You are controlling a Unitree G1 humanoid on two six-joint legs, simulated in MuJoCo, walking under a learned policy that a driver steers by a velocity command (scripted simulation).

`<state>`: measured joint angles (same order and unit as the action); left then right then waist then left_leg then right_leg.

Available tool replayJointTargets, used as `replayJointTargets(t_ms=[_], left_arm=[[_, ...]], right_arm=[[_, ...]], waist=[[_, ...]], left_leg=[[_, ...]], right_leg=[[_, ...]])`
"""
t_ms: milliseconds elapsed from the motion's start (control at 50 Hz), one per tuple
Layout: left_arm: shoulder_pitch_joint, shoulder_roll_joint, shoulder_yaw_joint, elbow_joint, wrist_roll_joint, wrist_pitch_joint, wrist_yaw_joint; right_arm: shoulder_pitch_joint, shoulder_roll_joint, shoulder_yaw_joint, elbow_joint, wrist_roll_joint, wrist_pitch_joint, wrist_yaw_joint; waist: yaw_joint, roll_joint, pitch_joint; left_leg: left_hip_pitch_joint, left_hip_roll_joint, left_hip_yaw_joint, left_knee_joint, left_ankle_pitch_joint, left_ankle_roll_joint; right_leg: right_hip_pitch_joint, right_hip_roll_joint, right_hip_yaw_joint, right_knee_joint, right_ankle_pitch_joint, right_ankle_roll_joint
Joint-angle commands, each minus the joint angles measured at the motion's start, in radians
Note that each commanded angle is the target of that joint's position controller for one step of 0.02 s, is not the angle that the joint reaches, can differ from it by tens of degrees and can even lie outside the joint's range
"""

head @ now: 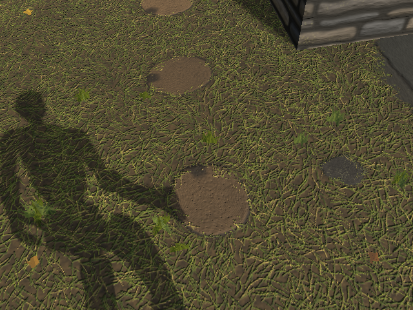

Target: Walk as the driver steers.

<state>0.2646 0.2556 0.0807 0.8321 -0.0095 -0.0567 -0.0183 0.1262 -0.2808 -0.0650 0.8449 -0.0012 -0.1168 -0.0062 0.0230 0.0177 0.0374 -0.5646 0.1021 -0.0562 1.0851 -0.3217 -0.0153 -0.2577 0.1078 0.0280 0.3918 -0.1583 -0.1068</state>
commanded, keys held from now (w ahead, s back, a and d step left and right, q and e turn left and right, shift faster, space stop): w+e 0.34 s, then w+q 0.66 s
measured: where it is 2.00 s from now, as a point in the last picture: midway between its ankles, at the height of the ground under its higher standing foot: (190, 154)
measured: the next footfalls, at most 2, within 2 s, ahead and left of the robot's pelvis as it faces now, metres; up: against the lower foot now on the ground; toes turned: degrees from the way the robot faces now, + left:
left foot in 0.28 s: +0.35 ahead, +0.14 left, +0.00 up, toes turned -12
right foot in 0.74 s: +0.52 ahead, -0.16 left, +0.00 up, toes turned -7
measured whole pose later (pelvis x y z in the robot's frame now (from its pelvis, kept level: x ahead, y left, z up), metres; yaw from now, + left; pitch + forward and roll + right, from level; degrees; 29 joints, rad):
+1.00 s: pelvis +0.52 -0.04 +0.00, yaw +1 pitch +2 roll -2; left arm 0.32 0.27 0.08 0.81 0.01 -0.09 0.00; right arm 0.19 -0.32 -0.08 0.75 0.02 -0.03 0.01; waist 0.05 0.05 0.00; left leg -0.68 0.10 -0.05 1.01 -0.18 -0.01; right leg -0.10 0.00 -0.14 0.29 -0.21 -0.02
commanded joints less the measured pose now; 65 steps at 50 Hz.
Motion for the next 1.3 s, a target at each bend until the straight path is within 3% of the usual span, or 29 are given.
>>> replayJointTargets(t_ms=[20,100,160,220,260,280,300,320,340,360,400,460,540,640,700,720,740,760,780,800,880,1040,1140,1180,1220,1240,1260,1280,1300], left_arm=[[-0.028,0.173,0.038,-0.086,-0.003,-0.019,0.023],[0.032,0.178,0.042,-0.079,-0.010,-0.007,0.034],[0.076,0.170,0.041,-0.065,-0.017,-0.001,0.034],[0.074,0.167,0.042,-0.071,-0.013,0.008,0.042],[0.054,0.127,0.027,-0.092,-0.006,0.011,0.041],[0.060,0.071,0.005,-0.113,0.008,0.008,0.037],[0.215,0.013,-0.012,-0.144,-0.023,-0.006,0.034],[0.205,0.126,0.005,-0.118,-0.035,-0.007,0.037],[0.093,0.186,0.021,-0.132,-0.029,-0.002,0.036],[0.037,0.168,0.018,-0.139,-0.016,0.001,0.039],[0.005,0.123,0.015,-0.157,-0.004,-0.004,0.032],[0.000,0.079,0.003,-0.169,0.002,-0.008,0.025],[-0.144,0.044,-0.021,-0.210,0.009,-0.026,0.015],[-0.266,0.077,-0.017,-0.241,-0.010,-0.043,-0.002],[-0.187,0.120,0.006,-0.221,-0.009,-0.054,-0.001],[-0.087,0.155,0.024,-0.196,0.000,-0.055,0.008],[0.077,0.225,0.045,-0.180,0.020,-0.054,0.021],[0.145,0.294,0.060,-0.159,0.025,-0.035,0.020],[0.152,0.219,0.043,-0.152,0.019,-0.034,0.017],[0.107,0.168,0.026,-0.153,0.010,-0.037,0.016],[-0.059,0.086,0.004,-0.140,0.020,-0.049,0.007],[-0.026,0.167,0.036,-0.082,0.015,-0.051,0.029],[0.031,0.216,0.053,-0.046,-0.011,-0.026,0.031],[0.027,0.249,0.061,-0.045,-0.019,-0.012,0.035],[0.026,0.237,0.052,-0.049,-0.021,0.001,0.041],[0.061,0.161,0.024,-0.073,0.022,-0.006,0.041],[0.106,0.074,-0.010,-0.132,0.025,-0.039,0.030],[-0.014,0.175,0.009,-0.142,-0.015,-0.070,0.018],[-0.075,0.183,0.009,-0.163,-0.037,-0.084,0.013]], right_arm=[[-0.007,-0.073,-0.021,-0.066,-0.014,0.010,-0.009],[-0.152,-0.044,-0.005,-0.112,-0.004,0.004,0.003],[-0.200,-0.075,-0.010,-0.141,0.010,-0.004,0.014],[-0.161,-0.119,-0.024,-0.143,0.014,-0.020,0.024],[0.002,-0.158,-0.044,-0.105,0.000,-0.032,0.020],[0.157,-0.214,-0.059,-0.090,-0.016,-0.033,0.013],[0.244,-0.297,-0.079,-0.054,-0.024,-0.018,0.015],[0.221,-0.198,-0.058,-0.073,0.000,-0.013,0.020],[0.172,-0.130,-0.040,-0.091,0.004,-0.006,0.015],[0.135,-0.114,-0.031,-0.088,-0.008,0.000,0.018],[0.105,-0.083,-0.016,-0.068,-0.022,0.004,0.024],[0.114,-0.096,-0.018,-0.051,0.003,0.000,0.028],[0.144,-0.157,-0.036,-0.040,0.021,0.015,0.015],[0.238,-0.169,-0.039,-0.012,0.035,0.038,0.010],[0.236,-0.167,-0.037,-0.011,0.036,0.051,0.002],[0.232,-0.139,-0.027,-0.016,0.028,0.050,0.001],[0.208,-0.073,-0.004,-0.047,0.009,0.044,0.003],[0.312,-0.005,0.017,-0.079,0.021,0.026,-0.001],[0.292,-0.095,-0.005,-0.070,0.040,0.023,-0.002],[0.231,-0.137,-0.019,-0.084,0.044,0.026,-0.001],[0.178,-0.085,-0.023,-0.102,0.032,0.065,0.007],[-0.006,-0.032,0.000,-0.185,0.022,0.080,0.043],[-0.121,-0.058,-0.004,-0.251,0.022,0.084,0.067],[-0.078,-0.091,-0.022,-0.259,0.019,0.088,0.069],[0.196,-0.184,-0.077,-0.189,0.024,0.095,0.054],[0.318,-0.286,-0.108,-0.167,0.030,0.106,0.030],[0.251,-0.350,-0.104,-0.203,0.031,0.092,0.035],[0.270,-0.257,-0.077,-0.216,0.025,0.080,0.045],[0.248,-0.214,-0.064,-0.204,0.018,0.067,0.046]], waist=[[-0.035,-0.051,-0.050],[0.029,-0.092,-0.033],[0.046,-0.108,-0.036],[0.013,-0.138,-0.048],[-0.072,-0.137,-0.129],[-0.133,-0.030,-0.268],[-0.061,0.338,-0.387],[-0.085,0.244,-0.335],[-0.114,0.135,-0.206],[-0.102,0.059,-0.136],[-0.056,0.077,-0.053],[-0.026,0.088,-0.050],[-0.055,0.062,-0.042],[-0.090,0.083,-0.029],[-0.022,0.090,-0.060],[0.027,0.079,-0.115],[0.103,-0.028,-0.241],[0.067,-0.306,-0.349],[0.084,-0.246,-0.302],[0.080,-0.188,-0.192],[-0.017,-0.151,-0.038],[0.012,-0.073,0.010],[0.035,-0.072,0.042],[-0.006,-0.102,-0.007],[-0.153,-0.076,-0.158],[-0.170,0.110,-0.245],[-0.066,0.288,-0.387],[-0.146,0.115,-0.383],[-0.137,0.089,-0.252]], left_leg=[[-0.041,0.003,0.015,-0.170,0.130,-0.043],[0.052,-0.068,0.031,-0.478,0.399,-0.048],[0.077,-0.086,0.001,-0.566,0.410,-0.036],[0.125,-0.087,-0.017,-0.608,0.296,-0.003],[0.364,-0.068,-0.011,-0.643,0.269,0.049],[0.621,0.097,-0.168,-0.623,0.211,0.108],[0.930,0.325,-0.657,-0.729,0.003,0.279],[0.906,0.330,-0.743,-0.777,-0.221,0.269],[0.785,0.283,-0.568,-0.788,-0.207,0.218],[0.652,0.228,-0.446,-0.802,-0.083,0.194],[0.478,0.151,-0.302,-0.843,0.103,0.199],[0.430,0.126,-0.232,-0.890,0.252,0.243],[0.388,0.092,-0.141,-0.909,0.340,0.238],[0.401,0.100,-0.159,-0.862,0.290,0.209],[0.384,0.092,-0.184,-0.761,0.259,0.162],[0.333,0.042,-0.153,-0.644,0.302,0.132],[0.181,-0.032,-0.087,-0.353,0.152,0.087],[-0.133,-0.129,0.019,-0.041,-0.239,0.038],[-0.239,-0.085,-0.055,0.115,-0.260,0.034],[-0.278,-0.049,-0.063,0.161,-0.174,0.039],[-0.153,0.033,-0.047,0.076,0.012,0.024],[-0.115,0.019,0.017,-0.279,0.330,0.012],[-0.096,-0.014,0.083,-0.420,0.247,0.068],[0.017,-0.078,0.143,-0.434,0.140,0.109],[0.421,-0.173,0.173,-0.508,0.183,0.174],[0.715,0.018,-0.128,-0.516,0.244,0.245],[0.952,0.222,-0.722,-0.710,-0.017,0.445],[0.938,0.227,-0.729,-0.800,-0.075,0.397],[0.832,0.197,-0.592,-0.796,-0.021,0.359]], right_leg=[[0.006,-0.245,0.238,-0.188,0.257,-0.188],[-0.039,-0.185,0.192,-0.164,0.139,-0.122],[0.026,-0.217,0.264,-0.111,0.065,-0.104],[0.110,-0.254,0.353,-0.012,0.061,-0.084],[0.076,-0.189,0.333,0.155,0.130,-0.038],[-0.046,-0.120,0.244,0.434,0.006,0.001],[-0.403,0.007,0.124,0.763,-0.433,0.064],[-0.530,-0.079,0.160,0.901,-0.424,0.074],[-0.562,-0.116,0.143,0.930,-0.328,0.078],[-0.520,-0.145,0.113,0.905,-0.253,0.080],[-0.445,-0.181,0.108,0.808,-0.190,0.073],[-0.408,-0.203,0.048,0.657,-0.177,0.083],[-0.332,-0.184,0.009,0.349,0.007,0.114],[-0.213,-0.129,0.002,0.153,0.117,0.125],[-0.019,-0.120,-0.002,0.051,0.104,0.088],[0.142,-0.143,0.012,0.047,0.087,0.061],[0.386,-0.325,0.183,0.063,0.071,-0.004],[0.622,-0.547,0.557,-0.016,-0.093,-0.136],[0.569,-0.533,0.651,-0.071,-0.258,-0.145],[0.476,-0.497,0.517,-0.089,-0.257,-0.115],[0.165,-0.388,0.196,-0.206,0.020,-0.075],[0.153,-0.364,-0.107,-0.256,0.207,-0.056],[0.284,-0.407,-0.179,-0.193,0.290,-0.018],[0.321,-0.406,-0.214,-0.056,0.613,0.004],[0.201,-0.345,-0.270,0.325,0.735,0.057],[-0.085,-0.286,-0.275,0.672,0.217,0.110],[-0.445,-0.079,-0.084,0.977,-0.442,0.156],[-0.549,-0.124,0.066,1.022,-0.402,0.132],[-0.595,-0.158,0.050,0.982,-0.322,0.108]])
